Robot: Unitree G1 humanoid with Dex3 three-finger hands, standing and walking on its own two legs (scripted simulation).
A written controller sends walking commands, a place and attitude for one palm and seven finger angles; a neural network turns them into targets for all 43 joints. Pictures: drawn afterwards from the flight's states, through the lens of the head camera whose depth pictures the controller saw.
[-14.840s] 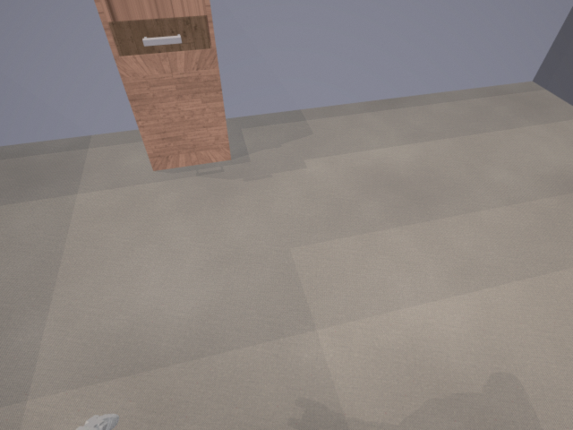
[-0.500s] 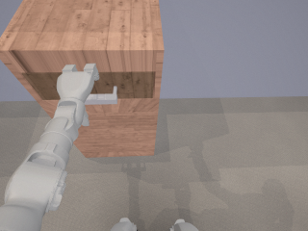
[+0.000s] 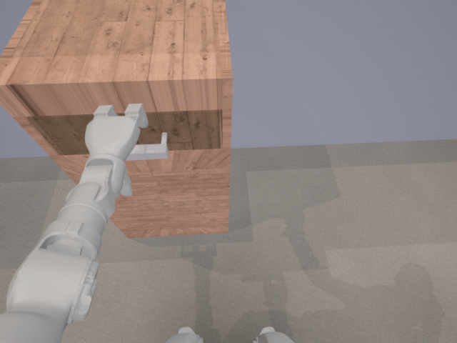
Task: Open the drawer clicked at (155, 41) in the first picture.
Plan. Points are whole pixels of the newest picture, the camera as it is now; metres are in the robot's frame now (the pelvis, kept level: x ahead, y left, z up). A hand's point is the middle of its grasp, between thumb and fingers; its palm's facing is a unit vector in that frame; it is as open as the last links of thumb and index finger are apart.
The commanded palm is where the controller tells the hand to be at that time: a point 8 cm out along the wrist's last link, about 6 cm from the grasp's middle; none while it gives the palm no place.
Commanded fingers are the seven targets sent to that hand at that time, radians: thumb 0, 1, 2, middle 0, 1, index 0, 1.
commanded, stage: move the hooked fingers above the handle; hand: left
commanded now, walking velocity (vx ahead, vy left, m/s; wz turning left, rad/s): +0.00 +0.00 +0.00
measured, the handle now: (132, 145) +0.52 +0.19 -0.03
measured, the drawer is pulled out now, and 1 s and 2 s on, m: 0.00 0.00 0.00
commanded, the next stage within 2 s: lower the fingers behind the handle in 1.82 s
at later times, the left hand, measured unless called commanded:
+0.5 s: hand (127, 157) +0.46 +0.18 +0.01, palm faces -0.08 -0.05 -1.00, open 13.8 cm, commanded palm +0.45 +0.19 +0.08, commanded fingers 0.00 -0.50 0.30 -0.30 -1.20 -0.30 -1.20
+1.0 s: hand (127, 149) +0.47 +0.17 +0.03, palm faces +0.01 -0.09 -1.00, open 13.8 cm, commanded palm +0.44 +0.20 +0.08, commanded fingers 0.00 -0.50 0.30 -0.30 -1.20 -0.30 -1.20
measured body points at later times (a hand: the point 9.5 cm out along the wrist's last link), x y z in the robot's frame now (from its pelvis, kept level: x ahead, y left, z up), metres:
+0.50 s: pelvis +0.00 -0.01 +0.01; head +0.09 -0.02 +0.45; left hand +0.46 +0.18 +0.07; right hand +0.03 -0.28 -0.13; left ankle +0.01 +0.10 -0.69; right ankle -0.01 -0.11 -0.69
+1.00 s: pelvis +0.01 +0.00 +0.00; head +0.09 +0.00 +0.45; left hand +0.46 +0.18 +0.08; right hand +0.03 -0.27 -0.13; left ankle +0.01 +0.10 -0.69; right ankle -0.01 -0.11 -0.69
